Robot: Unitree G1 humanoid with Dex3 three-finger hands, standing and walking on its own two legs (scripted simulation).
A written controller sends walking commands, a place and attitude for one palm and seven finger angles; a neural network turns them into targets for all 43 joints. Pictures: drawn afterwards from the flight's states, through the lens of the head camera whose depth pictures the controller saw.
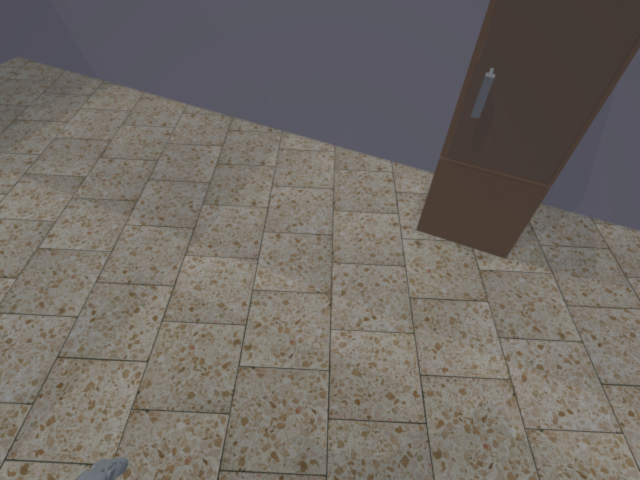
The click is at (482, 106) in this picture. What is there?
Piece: cupboard door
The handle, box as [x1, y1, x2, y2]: [470, 68, 495, 118]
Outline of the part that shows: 493,68 490,68 489,72 486,72 470,116 478,118 495,74 492,73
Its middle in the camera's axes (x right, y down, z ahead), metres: +0.48 -0.43 +1.14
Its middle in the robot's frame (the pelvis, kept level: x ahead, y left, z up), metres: +1.15 -0.43 -0.08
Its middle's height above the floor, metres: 0.69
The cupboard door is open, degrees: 0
